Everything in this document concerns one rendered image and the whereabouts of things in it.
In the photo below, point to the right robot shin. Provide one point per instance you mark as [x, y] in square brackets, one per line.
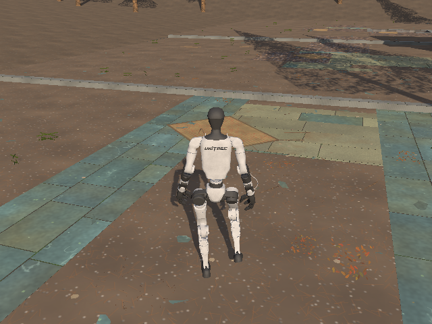
[235, 229]

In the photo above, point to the right robot upper arm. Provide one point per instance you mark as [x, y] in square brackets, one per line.
[240, 154]

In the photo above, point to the robot right hand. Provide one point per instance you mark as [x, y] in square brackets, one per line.
[251, 200]

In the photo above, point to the left robot upper arm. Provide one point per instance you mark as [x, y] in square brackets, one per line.
[191, 154]

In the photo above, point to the left robot forearm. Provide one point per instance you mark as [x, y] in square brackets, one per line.
[184, 180]

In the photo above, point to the humanoid robot torso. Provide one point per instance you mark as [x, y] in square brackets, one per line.
[216, 159]

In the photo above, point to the right robot forearm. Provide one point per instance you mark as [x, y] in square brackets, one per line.
[246, 178]

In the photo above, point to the robot left hand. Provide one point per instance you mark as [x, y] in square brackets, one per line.
[181, 195]

